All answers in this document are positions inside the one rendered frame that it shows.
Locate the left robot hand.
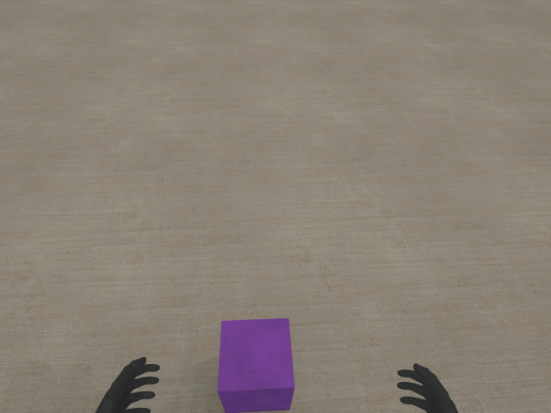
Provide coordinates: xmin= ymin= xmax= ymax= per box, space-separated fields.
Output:
xmin=96 ymin=357 xmax=160 ymax=413

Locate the right robot hand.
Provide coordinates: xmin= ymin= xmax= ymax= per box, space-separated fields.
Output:
xmin=397 ymin=363 xmax=458 ymax=413

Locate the carton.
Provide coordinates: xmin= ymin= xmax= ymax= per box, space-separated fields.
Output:
xmin=218 ymin=318 xmax=294 ymax=413

